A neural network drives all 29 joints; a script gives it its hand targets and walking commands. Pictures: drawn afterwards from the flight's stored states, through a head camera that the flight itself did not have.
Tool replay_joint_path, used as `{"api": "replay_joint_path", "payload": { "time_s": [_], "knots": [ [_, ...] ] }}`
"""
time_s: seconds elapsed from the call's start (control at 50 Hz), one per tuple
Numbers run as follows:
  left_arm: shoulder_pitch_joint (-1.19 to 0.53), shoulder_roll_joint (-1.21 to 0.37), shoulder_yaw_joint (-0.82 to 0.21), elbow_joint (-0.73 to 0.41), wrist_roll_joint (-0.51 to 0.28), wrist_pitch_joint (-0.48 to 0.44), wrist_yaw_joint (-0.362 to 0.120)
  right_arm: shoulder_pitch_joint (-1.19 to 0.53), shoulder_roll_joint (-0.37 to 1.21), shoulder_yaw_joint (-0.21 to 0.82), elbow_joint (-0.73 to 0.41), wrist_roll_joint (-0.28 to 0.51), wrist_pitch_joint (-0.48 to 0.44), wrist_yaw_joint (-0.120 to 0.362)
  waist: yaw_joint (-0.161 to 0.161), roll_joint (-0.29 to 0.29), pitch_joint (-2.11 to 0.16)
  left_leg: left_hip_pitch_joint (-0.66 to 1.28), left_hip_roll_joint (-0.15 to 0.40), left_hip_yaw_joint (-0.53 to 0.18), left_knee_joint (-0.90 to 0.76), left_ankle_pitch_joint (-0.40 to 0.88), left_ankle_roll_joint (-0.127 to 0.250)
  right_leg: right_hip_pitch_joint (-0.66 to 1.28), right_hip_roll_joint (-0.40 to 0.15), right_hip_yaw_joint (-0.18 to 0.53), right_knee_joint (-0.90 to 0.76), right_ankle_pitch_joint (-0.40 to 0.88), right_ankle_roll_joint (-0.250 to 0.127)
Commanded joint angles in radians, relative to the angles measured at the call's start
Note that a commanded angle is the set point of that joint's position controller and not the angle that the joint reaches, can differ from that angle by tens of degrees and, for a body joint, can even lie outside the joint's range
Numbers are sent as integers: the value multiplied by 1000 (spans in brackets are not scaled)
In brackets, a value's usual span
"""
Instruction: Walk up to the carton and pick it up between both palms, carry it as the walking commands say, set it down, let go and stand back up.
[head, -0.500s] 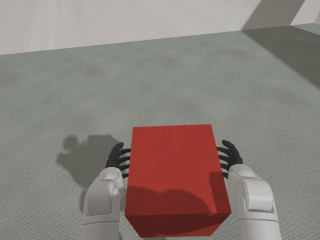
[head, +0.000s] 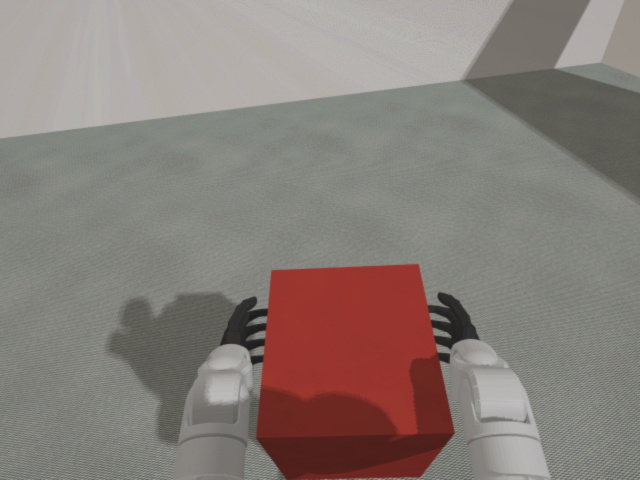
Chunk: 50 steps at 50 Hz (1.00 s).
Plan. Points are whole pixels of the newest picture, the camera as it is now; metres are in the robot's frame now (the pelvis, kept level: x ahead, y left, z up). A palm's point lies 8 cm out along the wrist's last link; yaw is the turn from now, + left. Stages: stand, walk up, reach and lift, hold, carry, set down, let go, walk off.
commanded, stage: hold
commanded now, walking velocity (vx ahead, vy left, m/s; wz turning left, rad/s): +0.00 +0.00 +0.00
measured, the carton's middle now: (349, 378) +0.29 -0.02 -0.03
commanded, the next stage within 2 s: set down in 0.64 s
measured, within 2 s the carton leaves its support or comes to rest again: neither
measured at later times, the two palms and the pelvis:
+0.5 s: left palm (210, 331) +0.30 +0.15 +0.09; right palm (441, 330) +0.29 -0.14 +0.07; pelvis -0.02 +0.01 -0.01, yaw -1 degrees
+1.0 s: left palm (225, 357) +0.32 +0.15 +0.00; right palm (429, 346) +0.32 -0.14 +0.00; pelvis +0.04 +0.01 +0.00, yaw +2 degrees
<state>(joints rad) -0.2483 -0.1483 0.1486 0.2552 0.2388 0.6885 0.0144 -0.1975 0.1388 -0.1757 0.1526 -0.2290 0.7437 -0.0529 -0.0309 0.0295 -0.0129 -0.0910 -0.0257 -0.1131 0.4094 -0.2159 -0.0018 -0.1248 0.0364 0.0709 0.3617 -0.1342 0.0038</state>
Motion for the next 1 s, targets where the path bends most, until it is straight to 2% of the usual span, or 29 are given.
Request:
{"api": "replay_joint_path", "payload": {
  "time_s": [0.0, 0.06, 0.08, 0.1, 0.14, 0.2, 0.24, 0.26, 0.32, 0.34, 0.38, 0.4, 0.48, 0.5, 0.52, 0.58, 0.6, 0.62, 0.64, 0.68, 0.7, 0.74, 0.78, 0.84, 0.86, 0.88, 0.9, 0.96, 0.98],
  "knots": [
    [-540, -865, -394, 120, -179, -34, -267, -677, 921, 518, 64, 228, -38, 263, 34, -119, -97, -155, -35, 13, -86, -182, 63, 112, 44, -19, -27, -211, 22],
    [-650, -944, -376, 238, -171, -44, -278, -775, 967, 438, 253, 231, -47, 287, 1, 51, -65, -212, -10, 13, -128, -318, 75, 104, 47, -24, 24, -252, 37],
    [-808, -957, -349, 175, -181, -65, -283, -872, 1015, 445, 209, 213, -58, 283, 41, -121, -204, -220, -27, 19, -60, -267, 79, 196, 7, 74, -16, -364, 38],
    [-807, -972, -344, 303, -171, -64, -296, -828, 998, 368, 379, 190, -51, 288, -35, -52, -58, -129, -26, 28, -64, -262, 67, -19, 27, 30, -28, -336, 8],
    [-840, -989, -301, 354, -158, -63, -295, -908, 957, 353, 368, 181, -66, 299, 1, 3, -213, -99, -2, -12, -99, -330, 69, 94, 42, 6, 14, -309, 15],
    [-908, -894, -166, 481, -107, -62, -299, -969, 934, 248, 477, 158, -59, 294, 18, -94, -94, -126, -22, 34, -60, -317, 73, 48, 6, 70, -53, -460, 21],
    [-843, -920, -104, 504, -78, -61, -275, -949, 922, 205, 485, 130, -77, 318, 42, 93, -71, -130, 18, -3, -114, -333, 60, 47, 24, 16, 34, -316, 3],
    [-900, -936, -128, 469, -105, -58, -272, -976, 919, 240, 487, 147, -67, 322, 81, -41, -116, -85, 13, 6, -107, -260, 65, 71, 27, 11, 20, -320, 9],
    [-830, -960, -107, 577, -117, -32, -272, -907, 898, 166, 538, 123, -68, 314, 20, 91, -43, -42, 9, -3, -130, -210, 45, -20, 35, -4, 38, -196, -1],
    [-837, -941, -64, 539, -97, -44, -264, -979, 827, 153, 399, 101, -85, 314, 75, 49, -53, -73, 46, -51, -164, -302, 46, 35, 61, -15, 61, -232, -1],
    [-865, -975, -57, 565, -81, -23, -255, -983, 846, 143, 482, 106, -59, 314, 67, 143, -22, -180, 15, -26, -166, -363, 54, 101, 34, 2, 80, -252, 2],
    [-1013, -974, -91, 497, -131, -40, -249, -1056, 892, 168, 456, 114, -61, 313, 58, -30, -94, -96, 25, -40, -154, -389, 70, 49, 30, 2, 73, -304, 14],
    [-813, -968, -34, 604, -102, -34, -268, -964, 861, 147, 466, 105, -80, 307, 27, 38, -71, -37, 10, -4, -133, -226, 35, 45, 20, 5, 21, -202, -14],
    [-787, -891, -12, 579, -71, -41, -273, -951, 865, 150, 454, 123, -77, 298, 73, -25, -42, -112, -14, 29, -104, -274, 33, 106, 1, 43, -13, -359, -3],
    [-918, -918, -66, 507, -87, -55, -275, -920, 916, 159, 463, 98, -64, 290, 28, -139, -110, -5, 6, 8, -89, -216, 37, 23, 15, 27, -28, -323, 10],
    [-824, -906, -40, 525, -84, -65, -296, -946, 903, 186, 360, 112, -84, 279, 48, -126, -154, -25, -16, 40, -26, -206, 39, 65, -29, 111, -58, -395, -2],
    [-893, -905, -66, 500, -100, -73, -298, -942, 917, 176, 437, 99, -74, 270, 20, -169, -93, 49, -34, 46, -14, -163, 35, -104, -16, 70, -61, -359, -3],
    [-768, -862, -57, 473, -85, -72, -305, -1003, 964, 260, 307, 154, -88, 275, 81, -153, -115, 13, -15, 47, -43, -162, 37, -12, -12, 75, -61, -346, 9],
    [-773, -867, -1, 501, -61, -67, -295, -888, 936, 104, 430, 78, -75, 272, 31, -45, 2, -50, -36, 49, -80, -134, 49, -16, 23, -25, -37, -225, 18],
    [-658, -916, -15, 478, -36, -66, -286, -747, 961, 177, 388, 87, -82, 260, 57, 1, -62, 13, -40, 38, -77, 30, 51, 47, 17, -2, -45, -60, 13],
    [-560, -895, -64, 440, -61, -71, -287, -755, 1009, 231, 308, 107, -89, 263, 66, -119, -122, -1, -56, 26, -84, 73, 50, 115, 44, -14, -45, 15, 21],
    [-640, -922, -162, 323, -105, -83, -283, -694, 996, 240, 299, 121, -109, 254, -5, -67, -193, -12, -61, 22, -71, 122, 33, 125, 30, -4, -34, 167, 8],
    [-412, -891, -160, 311, -82, -100, -281, -557, 991, 276, 250, 129, -126, 256, 22, -112, -257, 1, -57, 5, -78, 346, 16, 207, 27, 8, 8, 482, 34],
    [-344, -891, -215, 287, -76, -130, -259, -384, 952, 294, 322, 123, -158, 231, 35, 37, -199, -32, -72, 15, -90, 308, 12, 188, 2, 37, -12, 451, 34],
    [-391, -850, -229, 149, -100, -168, -251, -409, 943, 355, 241, 125, -181, 231, 57, -53, -198, -79, -70, 0, -68, 315, 18, 170, 21, 25, 5, 459, 38],
    [-394, -857, -266, 190, -87, -166, -252, -407, 973, 362, 239, 151, -200, 242, 17, 33, -329, -2, -88, 7, -67, 349, -2, 187, 19, 34, 15, 437, 35],
    [-352, -870, -290, 176, -129, -188, -267, -412, 944, 351, 203, 141, -230, 237, -6, -110, -318, -41, -67, 4, -46, 426, 2, 156, 32, 18, 12, 580, 32],
    [-375, -906, -309, 177, -114, -239, -257, -498, 979, 495, 119, 204, -283, 237, 66, -21, -432, -80, -82, -4, -48, 406, 4, 178, 32, 38, 50, 481, 49],
    [-322, -920, -333, 161, -127, -245, -244, -407, 955, 454, 152, 174, -289, 241, 12, -62, -409, -95, -71, -15, -30, 416, -7, 127, 37, 22, 71, 540, 28]
  ]
}}
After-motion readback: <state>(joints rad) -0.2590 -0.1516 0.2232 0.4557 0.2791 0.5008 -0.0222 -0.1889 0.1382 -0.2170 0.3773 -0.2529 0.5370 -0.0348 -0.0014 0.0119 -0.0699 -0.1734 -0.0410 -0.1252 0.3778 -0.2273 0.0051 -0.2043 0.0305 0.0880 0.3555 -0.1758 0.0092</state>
